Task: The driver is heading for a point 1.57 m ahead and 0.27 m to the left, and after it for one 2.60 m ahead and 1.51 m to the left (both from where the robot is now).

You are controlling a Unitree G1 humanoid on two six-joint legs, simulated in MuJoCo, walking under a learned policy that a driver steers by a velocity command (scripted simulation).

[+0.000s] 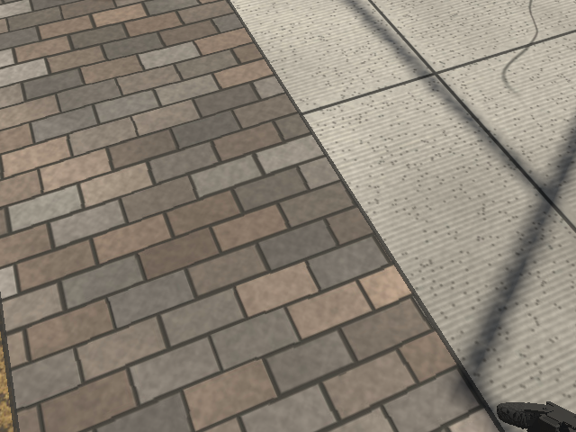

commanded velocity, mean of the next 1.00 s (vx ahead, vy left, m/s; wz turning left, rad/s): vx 0.06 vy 0.00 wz -0.14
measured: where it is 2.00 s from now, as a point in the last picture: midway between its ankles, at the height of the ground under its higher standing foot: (297, 261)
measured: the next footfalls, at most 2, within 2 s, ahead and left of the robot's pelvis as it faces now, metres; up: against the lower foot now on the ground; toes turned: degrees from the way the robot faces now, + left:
left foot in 0.32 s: +0.17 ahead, +0.21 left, +0.00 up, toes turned -8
right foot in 1.20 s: +0.21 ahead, -0.07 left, +0.00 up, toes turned -8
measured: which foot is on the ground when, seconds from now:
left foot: up 0.00-0.30, down 0.32-1.00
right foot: down 0.00-0.98, up 1.00-1.00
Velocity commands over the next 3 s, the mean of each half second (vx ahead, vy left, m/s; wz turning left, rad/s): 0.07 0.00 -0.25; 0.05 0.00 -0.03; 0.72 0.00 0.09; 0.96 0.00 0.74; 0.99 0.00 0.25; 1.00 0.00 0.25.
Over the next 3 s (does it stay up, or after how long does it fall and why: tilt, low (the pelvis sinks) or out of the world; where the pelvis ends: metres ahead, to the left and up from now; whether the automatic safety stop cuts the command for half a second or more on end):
stays up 1.70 0.45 -0.01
